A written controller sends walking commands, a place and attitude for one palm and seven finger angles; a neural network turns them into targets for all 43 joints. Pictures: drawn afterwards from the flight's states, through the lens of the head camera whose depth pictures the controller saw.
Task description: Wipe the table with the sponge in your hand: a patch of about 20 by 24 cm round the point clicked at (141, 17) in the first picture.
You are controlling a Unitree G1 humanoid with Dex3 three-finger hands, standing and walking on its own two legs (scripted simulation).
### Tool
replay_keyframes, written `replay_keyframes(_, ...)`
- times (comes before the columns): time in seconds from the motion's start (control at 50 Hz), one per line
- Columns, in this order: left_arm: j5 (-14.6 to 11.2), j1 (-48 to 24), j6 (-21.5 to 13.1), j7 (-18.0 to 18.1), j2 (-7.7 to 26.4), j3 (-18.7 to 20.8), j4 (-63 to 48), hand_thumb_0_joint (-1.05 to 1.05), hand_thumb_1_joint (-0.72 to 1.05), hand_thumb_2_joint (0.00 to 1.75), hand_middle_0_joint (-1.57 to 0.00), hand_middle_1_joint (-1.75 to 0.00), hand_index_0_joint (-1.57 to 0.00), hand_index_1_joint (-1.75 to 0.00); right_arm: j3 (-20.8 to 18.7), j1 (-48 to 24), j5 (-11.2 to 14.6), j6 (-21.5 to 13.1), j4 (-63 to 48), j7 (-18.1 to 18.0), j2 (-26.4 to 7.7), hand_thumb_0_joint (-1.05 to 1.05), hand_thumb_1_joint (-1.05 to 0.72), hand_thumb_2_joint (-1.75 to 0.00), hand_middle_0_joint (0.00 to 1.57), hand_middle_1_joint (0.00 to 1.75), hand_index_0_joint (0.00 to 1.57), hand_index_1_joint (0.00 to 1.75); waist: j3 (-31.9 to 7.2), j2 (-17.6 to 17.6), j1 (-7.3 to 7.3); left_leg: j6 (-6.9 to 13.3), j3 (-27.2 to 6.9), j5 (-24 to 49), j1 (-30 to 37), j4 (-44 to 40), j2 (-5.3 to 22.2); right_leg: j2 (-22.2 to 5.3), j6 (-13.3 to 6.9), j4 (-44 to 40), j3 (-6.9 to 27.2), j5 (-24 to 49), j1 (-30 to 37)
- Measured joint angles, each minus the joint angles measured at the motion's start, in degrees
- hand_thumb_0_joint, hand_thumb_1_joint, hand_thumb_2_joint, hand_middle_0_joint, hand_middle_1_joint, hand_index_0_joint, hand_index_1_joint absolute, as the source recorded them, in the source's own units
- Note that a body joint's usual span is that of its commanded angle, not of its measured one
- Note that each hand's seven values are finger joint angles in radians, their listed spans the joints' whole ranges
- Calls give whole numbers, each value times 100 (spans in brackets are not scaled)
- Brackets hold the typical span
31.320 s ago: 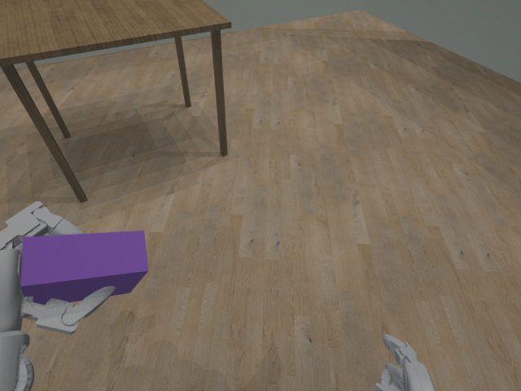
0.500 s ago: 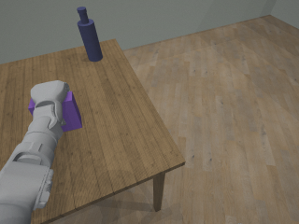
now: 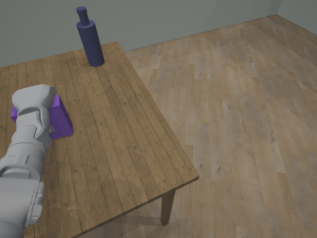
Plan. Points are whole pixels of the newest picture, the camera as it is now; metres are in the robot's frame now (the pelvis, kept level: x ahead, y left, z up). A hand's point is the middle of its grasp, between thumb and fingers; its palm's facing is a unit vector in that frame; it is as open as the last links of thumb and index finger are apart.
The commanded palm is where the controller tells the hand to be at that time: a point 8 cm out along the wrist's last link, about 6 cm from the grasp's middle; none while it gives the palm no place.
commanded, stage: slide back across to the first lane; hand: left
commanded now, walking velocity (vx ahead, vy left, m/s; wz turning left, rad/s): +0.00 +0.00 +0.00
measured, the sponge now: (48, 125) +0.41 +0.31 +0.04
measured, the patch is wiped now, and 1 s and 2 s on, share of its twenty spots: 0.95 0.95 0.95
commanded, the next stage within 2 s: wipe back along the first lane in 0.26 s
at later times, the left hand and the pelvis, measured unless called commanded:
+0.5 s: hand (24, 124) +0.39 +0.35 +0.07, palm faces -0.10 -0.02 -0.99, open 9.4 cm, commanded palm +0.36 +0.34 +0.12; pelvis +0.02 +0.00 +0.00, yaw +1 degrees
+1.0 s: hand (23, 142) +0.34 +0.33 +0.07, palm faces -0.04 -0.03 -1.00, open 9.4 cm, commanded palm +0.30 +0.32 +0.10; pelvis +0.01 +0.00 +0.00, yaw +2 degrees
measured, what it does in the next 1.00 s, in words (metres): stands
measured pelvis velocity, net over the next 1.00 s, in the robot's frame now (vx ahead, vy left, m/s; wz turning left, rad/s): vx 0.01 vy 0.00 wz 0.03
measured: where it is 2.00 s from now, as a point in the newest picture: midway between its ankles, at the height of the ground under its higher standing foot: outside the picture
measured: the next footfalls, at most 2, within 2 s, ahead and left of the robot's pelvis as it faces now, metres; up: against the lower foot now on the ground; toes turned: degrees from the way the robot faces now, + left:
none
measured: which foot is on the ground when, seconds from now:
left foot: down 0.00-1.00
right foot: down 0.00-1.00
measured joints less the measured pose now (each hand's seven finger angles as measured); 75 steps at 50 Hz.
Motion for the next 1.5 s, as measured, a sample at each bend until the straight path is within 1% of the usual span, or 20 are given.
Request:
replay_keyframes(0.14,-71,298,-190,-199,147,75,-279,-1,-49,114,-79,-142,-81,-143,-35,-52,1,-24,-25,-12,-45,1,-91,-90,20,30,21,30,45,-6,112,20,-10,-16,185,-109,-38,-35,14,-176,-21,10,228)
replay_keyframes(0.24,-94,584,-354,-259,194,147,-590,-1,-49,113,-79,-142,-81,-143,-70,-157,-10,-4,-86,-1,-62,1,-91,-90,20,30,21,30,48,-9,199,25,-21,-44,273,-142,-53,-49,15,-251,-36,-1,341)
replay_keyframes(0.42,-113,911,-418,-293,203,229,-965,-1,-48,113,-78,-143,-80,-143,-65,-387,-20,36,-194,21,-65,1,-91,-90,20,30,21,30,68,-25,306,22,-65,-67,365,-168,-77,-66,9,-298,-85,-31,464)
replay_keyframes(0.58,-270,1419,-256,-274,137,195,-1570,-2,-47,112,-77,-143,-79,-145,-59,-446,-4,87,-309,55,-75,1,-91,-90,20,30,21,30,70,10,366,22,-86,-83,448,-167,-82,-68,17,-332,-106,-36,572)
replay_keyframes(0.72,-365,1847,-71,-249,12,98,-2138,-2,-45,111,-76,-145,-77,-146,-34,-471,4,120,-356,57,-68,1,-91,-90,20,30,20,30,94,37,420,27,-117,-74,541,-174,-109,-90,18,-338,-140,-41,682)
replay_keyframes(0.82,-376,2003,70,-234,-70,-23,-2377,-3,-45,111,-75,-145,-77,-147,-5,-522,6,124,-367,45,-44,1,-91,-90,20,30,20,30,109,57,459,31,-138,-52,583,-178,-130,-107,19,-321,-163,-43,725)
replay_keyframes(0.98,-426,2336,179,-177,-166,-70,-2728,-3,-44,111,-75,-146,-76,-147,57,-606,14,109,-417,45,-1,1,-91,-90,20,30,20,30,94,97,497,32,-130,-43,654,-176,-135,-114,28,-291,-154,-46,780)
replay_keyframes(1.1,-478,2690,270,-161,-205,-88,-3140,-2,-44,111,-75,-146,-76,-148,79,-640,18,95,-477,60,-2,1,-91,-90,20,30,21,30,103,110,516,29,-125,-44,734,-185,-137,-116,25,-285,-149,-53,851)
replay_keyframes(1.18,-494,2960,372,-128,-266,-146,-3491,-2,-44,110,-75,-146,-76,-148,68,-667,13,79,-505,70,-22,1,-91,-90,20,30,20,30,112,135,554,28,-128,-49,782,-183,-142,-121,25,-279,-151,-62,899)
replay_keyframes(1.32,-526,3226,520,-159,-334,-283,-3854,-1,-44,110,-75,-146,-76,-147,102,-785,15,53,-498,21,-27,1,-91,-90,20,30,20,30,148,173,618,25,-139,-37,891,-223,-161,-137,24,-283,-165,-75,999)
replay_keyframes(1.5,-511,3576,653,-176,-419,-324,-4288,0,-44,110,-75,-146,-77,-147,133,-867,-1,-14,-569,37,5,1,-91,-90,20,30,20,30,160,214,677,2,-148,-48,974,-251,-156,-132,6,-284,-174,-104,1072)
